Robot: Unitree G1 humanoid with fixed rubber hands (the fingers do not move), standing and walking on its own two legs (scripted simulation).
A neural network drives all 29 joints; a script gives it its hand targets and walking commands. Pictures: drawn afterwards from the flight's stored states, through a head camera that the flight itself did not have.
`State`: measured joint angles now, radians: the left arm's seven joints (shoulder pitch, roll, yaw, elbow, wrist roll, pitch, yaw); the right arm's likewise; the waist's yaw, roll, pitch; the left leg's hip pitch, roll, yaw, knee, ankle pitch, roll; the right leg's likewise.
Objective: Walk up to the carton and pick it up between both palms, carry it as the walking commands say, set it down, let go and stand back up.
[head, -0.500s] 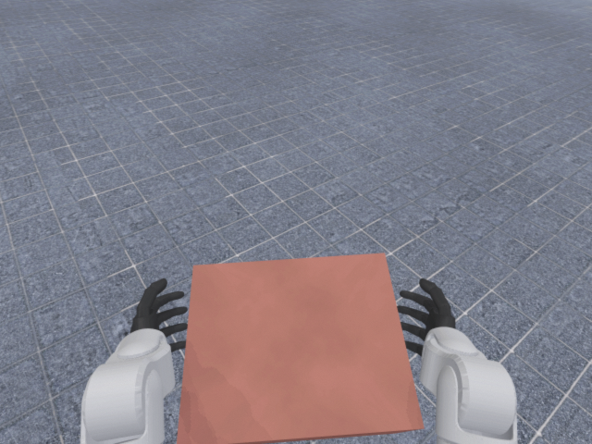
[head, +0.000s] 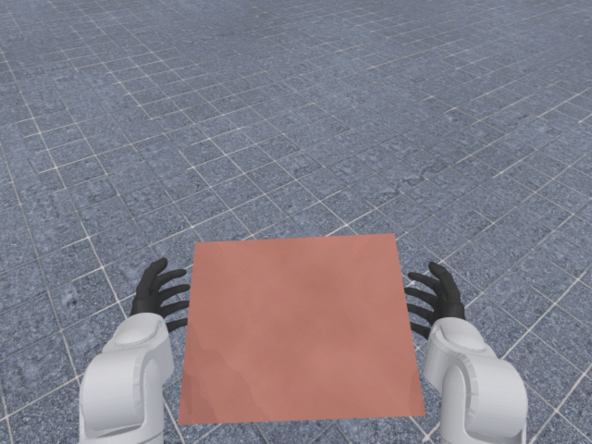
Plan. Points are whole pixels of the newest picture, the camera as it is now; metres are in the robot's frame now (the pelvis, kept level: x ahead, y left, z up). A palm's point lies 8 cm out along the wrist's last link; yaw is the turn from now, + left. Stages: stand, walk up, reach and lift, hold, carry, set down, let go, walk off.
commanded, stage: carry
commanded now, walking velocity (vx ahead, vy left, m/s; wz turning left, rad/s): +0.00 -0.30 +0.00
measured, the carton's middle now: (298, 329) +0.29 -0.01 +0.01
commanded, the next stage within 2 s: none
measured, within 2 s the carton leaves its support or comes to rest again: neither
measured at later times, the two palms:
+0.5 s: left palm (362, 325) +0.25 -0.08 +0.10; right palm out of the picture +0.23 -0.42 +0.08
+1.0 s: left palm (525, 356) +0.21 -0.24 +0.11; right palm out of the picture +0.21 -0.58 +0.11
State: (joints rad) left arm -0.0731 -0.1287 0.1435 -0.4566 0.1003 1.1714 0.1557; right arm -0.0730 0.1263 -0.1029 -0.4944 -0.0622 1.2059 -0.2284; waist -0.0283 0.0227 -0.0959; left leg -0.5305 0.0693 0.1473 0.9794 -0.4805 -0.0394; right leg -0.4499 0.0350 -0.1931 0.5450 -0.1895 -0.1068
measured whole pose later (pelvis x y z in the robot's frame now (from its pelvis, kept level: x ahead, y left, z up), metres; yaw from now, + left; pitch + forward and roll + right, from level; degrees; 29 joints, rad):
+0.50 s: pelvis -0.02 -0.22 +0.00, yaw -1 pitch +4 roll +0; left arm -0.11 -0.13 0.11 -0.40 0.10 1.18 0.16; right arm -0.09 0.13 -0.17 -0.46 -0.10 1.20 -0.17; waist -0.02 0.06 -0.08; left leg -0.49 0.22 0.04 0.93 -0.54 -0.10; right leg -0.45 -0.07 -0.10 0.62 -0.22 0.00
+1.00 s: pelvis -0.04 -0.42 +0.01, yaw +0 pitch +3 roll -1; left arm -0.09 -0.13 0.15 -0.48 0.09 1.20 0.17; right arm -0.07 0.13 -0.11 -0.47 -0.09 1.18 -0.17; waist 0.03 0.03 -0.08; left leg -0.30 0.17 0.14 0.56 -0.29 -0.07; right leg -0.45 -0.06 -0.06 0.69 -0.28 0.02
